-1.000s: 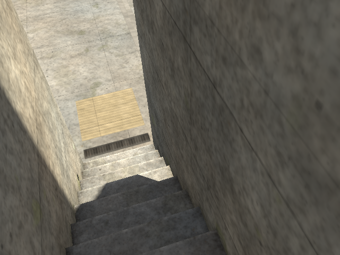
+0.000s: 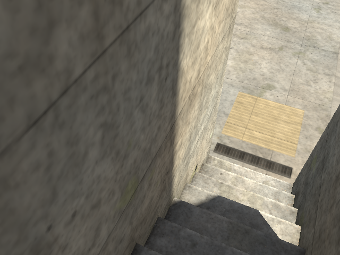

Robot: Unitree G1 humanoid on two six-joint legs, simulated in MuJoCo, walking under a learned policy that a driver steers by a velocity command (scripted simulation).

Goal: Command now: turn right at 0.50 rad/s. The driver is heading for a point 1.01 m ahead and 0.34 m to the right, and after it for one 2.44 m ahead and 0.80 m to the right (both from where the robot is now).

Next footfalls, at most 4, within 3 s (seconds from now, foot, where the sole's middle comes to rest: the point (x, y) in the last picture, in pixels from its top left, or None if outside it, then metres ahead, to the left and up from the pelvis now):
0.08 left None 0.23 0.13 -0.85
0.40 right None -0.05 -0.13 -0.67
1.08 left None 0.19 0.01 -0.86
1.98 right None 0.38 -0.21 -1.05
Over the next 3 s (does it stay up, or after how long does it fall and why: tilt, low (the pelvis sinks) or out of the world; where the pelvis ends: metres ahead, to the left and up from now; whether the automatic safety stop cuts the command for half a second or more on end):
stays up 1.32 -0.50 -1.02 its command is cut before an obstacle after 2.1 s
